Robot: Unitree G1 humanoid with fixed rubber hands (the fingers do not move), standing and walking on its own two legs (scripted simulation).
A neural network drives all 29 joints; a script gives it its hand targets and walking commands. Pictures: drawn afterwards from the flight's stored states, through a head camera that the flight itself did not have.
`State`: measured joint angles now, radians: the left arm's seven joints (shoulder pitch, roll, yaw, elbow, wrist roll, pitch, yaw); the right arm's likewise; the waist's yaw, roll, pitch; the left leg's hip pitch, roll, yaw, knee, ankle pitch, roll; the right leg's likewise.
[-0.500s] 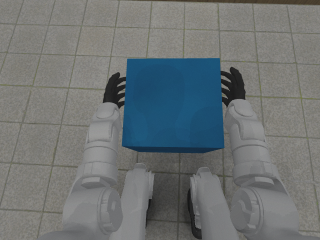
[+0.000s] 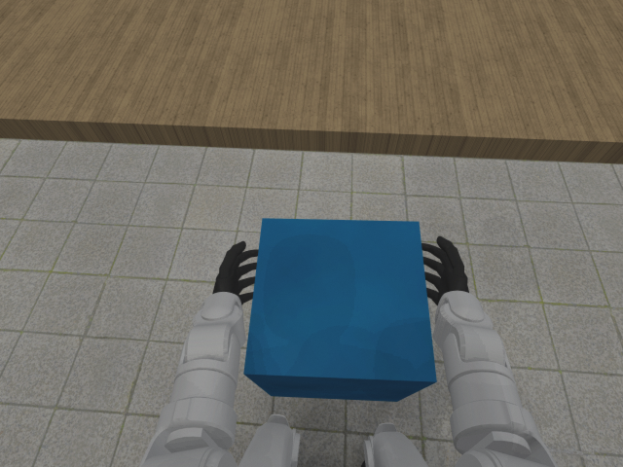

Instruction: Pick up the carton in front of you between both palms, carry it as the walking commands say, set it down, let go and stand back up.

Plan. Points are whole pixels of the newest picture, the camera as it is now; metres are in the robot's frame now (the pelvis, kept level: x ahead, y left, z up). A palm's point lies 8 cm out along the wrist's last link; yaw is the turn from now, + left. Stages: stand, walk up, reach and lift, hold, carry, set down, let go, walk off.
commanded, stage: reach and lift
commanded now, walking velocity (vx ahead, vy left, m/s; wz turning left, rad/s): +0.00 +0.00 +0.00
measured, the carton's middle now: (336, 319) +0.34 +0.01 -0.10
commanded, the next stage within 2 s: hold in 1.48 s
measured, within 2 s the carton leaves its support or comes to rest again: neither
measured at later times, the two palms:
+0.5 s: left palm (201, 273) +0.31 +0.15 +0.10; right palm (504, 270) +0.33 -0.15 +0.11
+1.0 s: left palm (197, 264) +0.32 +0.15 +0.12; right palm (506, 262) +0.33 -0.15 +0.12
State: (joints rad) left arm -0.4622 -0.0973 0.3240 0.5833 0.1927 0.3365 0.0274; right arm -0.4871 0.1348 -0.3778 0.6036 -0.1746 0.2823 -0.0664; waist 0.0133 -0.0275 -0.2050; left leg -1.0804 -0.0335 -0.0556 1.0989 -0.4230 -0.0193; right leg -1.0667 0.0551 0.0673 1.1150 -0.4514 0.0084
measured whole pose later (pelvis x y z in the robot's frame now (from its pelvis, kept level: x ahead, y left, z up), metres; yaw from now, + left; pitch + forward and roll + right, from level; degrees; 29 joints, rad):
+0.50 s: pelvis +0.03 +0.00 +0.09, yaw +0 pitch -1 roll +0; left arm -0.25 -0.15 0.24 0.37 0.25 0.58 0.01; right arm -0.29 0.16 -0.30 0.41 -0.24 0.53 -0.02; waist 0.01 -0.01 -0.05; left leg -0.25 -0.02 -0.06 0.48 -0.23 -0.01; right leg -0.24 0.03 0.08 0.51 -0.26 0.00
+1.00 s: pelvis +0.03 +0.00 +0.09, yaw +0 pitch -4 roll +0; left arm -0.29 -0.16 0.26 0.33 0.30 0.65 -0.02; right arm -0.33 0.17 -0.32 0.37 -0.29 0.59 0.01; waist 0.01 -0.01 0.04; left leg -0.14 -0.02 -0.06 0.41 -0.20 -0.01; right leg -0.13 0.03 0.09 0.43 -0.23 0.00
